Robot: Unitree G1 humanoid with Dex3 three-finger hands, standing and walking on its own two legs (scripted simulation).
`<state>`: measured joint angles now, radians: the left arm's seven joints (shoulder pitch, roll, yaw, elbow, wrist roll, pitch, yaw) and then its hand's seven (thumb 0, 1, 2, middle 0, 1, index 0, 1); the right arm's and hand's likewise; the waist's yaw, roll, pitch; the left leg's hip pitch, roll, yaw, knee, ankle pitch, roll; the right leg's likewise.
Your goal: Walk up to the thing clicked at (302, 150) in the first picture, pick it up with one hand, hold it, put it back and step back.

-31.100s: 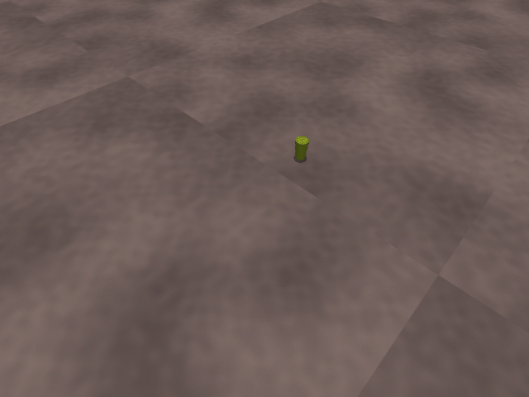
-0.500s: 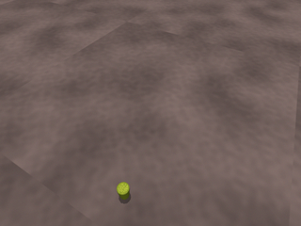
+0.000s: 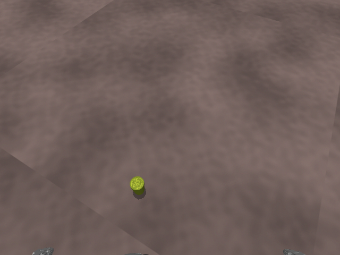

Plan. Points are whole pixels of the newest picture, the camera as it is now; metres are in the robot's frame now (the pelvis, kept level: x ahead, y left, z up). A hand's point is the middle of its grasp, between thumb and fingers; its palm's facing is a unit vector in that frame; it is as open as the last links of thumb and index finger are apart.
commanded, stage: step back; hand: left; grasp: from the side
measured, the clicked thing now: (138, 186) +0.50 +0.18 -0.71
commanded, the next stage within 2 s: none
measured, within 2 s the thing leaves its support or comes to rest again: neither
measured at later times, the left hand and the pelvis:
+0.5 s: hand out of the picture +0.03 +0.31 -0.16, palm faces +0.05 -0.93 -0.36, open 7.4 cm; pelvis -0.10 +0.05 +0.00, yaw +5 degrees
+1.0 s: hand out of the picture -0.09 +0.31 -0.14, palm faces -0.03 -0.91 -0.41, open 7.4 cm; pelvis -0.21 +0.05 +0.00, yaw -2 degrees
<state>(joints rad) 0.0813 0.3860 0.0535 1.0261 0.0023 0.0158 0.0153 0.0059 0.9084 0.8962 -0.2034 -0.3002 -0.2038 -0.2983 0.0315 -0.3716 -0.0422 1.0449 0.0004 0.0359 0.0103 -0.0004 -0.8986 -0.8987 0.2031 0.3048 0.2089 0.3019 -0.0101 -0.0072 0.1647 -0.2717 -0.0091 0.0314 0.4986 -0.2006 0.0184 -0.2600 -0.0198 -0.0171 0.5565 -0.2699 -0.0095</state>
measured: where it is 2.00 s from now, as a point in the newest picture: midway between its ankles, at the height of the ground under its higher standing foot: outside the picture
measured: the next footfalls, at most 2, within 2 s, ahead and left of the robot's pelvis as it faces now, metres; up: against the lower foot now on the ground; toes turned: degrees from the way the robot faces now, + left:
left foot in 0.38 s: -0.08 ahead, +0.15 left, +0.00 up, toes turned +1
right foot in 0.78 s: -0.14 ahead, -0.07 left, +0.00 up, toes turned +1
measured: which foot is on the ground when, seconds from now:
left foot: down 0.00-0.06, up 0.08-0.36, down 0.38-0.82, up 0.84-1.00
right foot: down 0.00-0.40, up 0.42-0.76, down 0.78-1.00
